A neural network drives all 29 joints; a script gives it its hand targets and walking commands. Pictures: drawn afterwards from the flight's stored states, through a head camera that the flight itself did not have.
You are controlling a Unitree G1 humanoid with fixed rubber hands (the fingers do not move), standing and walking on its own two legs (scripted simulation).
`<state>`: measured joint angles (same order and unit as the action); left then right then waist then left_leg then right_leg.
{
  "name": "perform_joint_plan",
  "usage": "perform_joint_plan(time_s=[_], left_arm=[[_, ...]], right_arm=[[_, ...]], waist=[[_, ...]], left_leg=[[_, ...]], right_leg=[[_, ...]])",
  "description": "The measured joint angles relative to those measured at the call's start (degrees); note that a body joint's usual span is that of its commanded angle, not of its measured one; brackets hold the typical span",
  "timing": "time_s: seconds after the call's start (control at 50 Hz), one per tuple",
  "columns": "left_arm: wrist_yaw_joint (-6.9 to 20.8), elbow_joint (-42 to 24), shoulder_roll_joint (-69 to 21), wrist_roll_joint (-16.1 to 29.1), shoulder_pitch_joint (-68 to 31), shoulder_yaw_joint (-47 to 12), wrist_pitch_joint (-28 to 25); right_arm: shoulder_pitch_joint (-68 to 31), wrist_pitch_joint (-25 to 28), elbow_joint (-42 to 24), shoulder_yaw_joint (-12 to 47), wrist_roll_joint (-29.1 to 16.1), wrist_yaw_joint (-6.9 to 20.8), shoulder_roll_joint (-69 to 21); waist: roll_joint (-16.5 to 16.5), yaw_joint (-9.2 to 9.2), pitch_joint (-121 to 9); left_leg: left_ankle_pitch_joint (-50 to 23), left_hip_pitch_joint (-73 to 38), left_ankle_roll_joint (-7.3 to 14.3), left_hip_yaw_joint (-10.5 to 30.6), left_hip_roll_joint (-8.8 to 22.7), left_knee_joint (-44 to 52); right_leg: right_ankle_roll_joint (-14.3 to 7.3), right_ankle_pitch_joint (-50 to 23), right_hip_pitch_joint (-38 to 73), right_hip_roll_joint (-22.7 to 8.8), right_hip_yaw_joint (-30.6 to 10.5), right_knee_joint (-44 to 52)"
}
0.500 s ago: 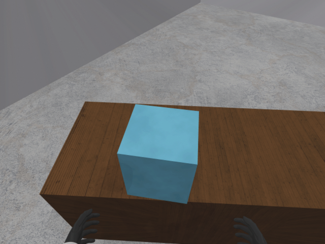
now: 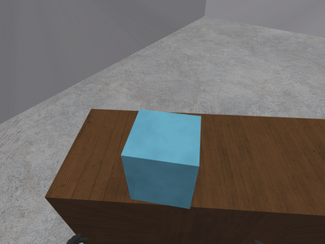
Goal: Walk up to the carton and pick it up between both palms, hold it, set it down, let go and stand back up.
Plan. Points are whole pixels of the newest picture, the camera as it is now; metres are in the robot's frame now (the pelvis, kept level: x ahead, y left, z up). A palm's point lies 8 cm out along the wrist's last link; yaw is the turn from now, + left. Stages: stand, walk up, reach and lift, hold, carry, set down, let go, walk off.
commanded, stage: stand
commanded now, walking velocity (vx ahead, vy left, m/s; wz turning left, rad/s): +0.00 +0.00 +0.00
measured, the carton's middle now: (164, 159) +0.43 +0.01 -0.07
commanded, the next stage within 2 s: none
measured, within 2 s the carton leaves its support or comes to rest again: neither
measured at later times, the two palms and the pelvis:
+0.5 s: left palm out of the picture +0.01 +0.26 -0.11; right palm out of the picture +0.01 -0.24 -0.12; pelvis -0.05 +0.01 +0.00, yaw +0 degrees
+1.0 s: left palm out of the picture -0.02 +0.26 -0.12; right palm out of the picture -0.01 -0.24 -0.13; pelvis -0.05 +0.01 -0.01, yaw +0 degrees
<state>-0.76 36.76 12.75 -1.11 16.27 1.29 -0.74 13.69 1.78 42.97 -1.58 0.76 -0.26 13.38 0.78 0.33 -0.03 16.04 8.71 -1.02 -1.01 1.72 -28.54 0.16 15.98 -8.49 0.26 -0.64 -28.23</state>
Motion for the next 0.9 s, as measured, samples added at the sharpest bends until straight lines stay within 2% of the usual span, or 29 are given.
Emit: perform_joint_plan(time_s=[0.44, 0.9], left_arm=[[0.11, 5.01, 0.57, 0.35, 4.31, -1.65, -0.18], [0.06, 8.07, 0.42, -0.12, 7.8, -0.88, 0.38]], right_arm=[[4.56, -1.22, 3.57, 2.04, 0.04, 0.41, 0.85], [6.39, -2.02, 4.19, 1.25, 0.22, 0.09, 0.61]], waist=[[-0.02, -0.32, 2.1], [0.24, -0.04, 0.99]], left_leg=[[-3.63, 3.64, 0.81, 0.0, -1.15, -0.72], [-3.02, 7.33, 1.17, 0.68, -2.05, -4.0]], right_leg=[[0.85, -3.2, -3.87, -1.08, -0.34, -1.41], [1.2, -2.51, -7.92, -0.92, -1.65, -5.0]])
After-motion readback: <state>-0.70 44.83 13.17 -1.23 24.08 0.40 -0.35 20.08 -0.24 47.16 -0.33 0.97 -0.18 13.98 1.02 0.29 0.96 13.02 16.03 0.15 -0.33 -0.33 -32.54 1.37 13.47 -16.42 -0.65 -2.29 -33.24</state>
